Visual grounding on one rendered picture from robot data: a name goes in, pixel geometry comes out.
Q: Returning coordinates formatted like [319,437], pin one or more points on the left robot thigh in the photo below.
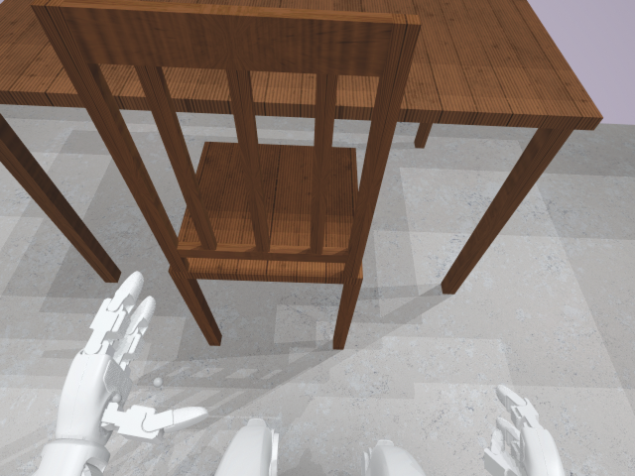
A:
[253,451]

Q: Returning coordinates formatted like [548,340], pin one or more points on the table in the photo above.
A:
[476,62]

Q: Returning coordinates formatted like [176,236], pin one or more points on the left robot hand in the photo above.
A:
[101,370]

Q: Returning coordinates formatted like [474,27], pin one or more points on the left robot forearm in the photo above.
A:
[73,457]

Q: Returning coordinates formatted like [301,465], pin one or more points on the robot left shin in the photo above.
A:
[256,421]

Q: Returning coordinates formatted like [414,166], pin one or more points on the right robot hand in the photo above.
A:
[533,450]

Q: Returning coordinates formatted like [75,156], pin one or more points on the chair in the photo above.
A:
[255,212]

